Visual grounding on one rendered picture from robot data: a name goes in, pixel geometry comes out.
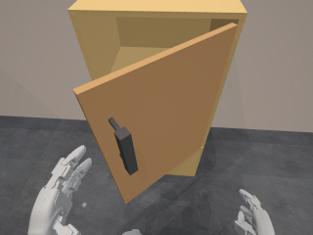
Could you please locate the robot right hand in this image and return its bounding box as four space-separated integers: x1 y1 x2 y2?
235 189 276 235

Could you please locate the robot left hand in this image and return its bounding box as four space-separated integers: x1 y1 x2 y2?
27 145 92 235

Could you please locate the handle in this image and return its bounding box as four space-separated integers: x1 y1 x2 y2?
109 117 139 175

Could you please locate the cupboard door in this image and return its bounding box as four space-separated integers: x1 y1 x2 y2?
72 23 238 205

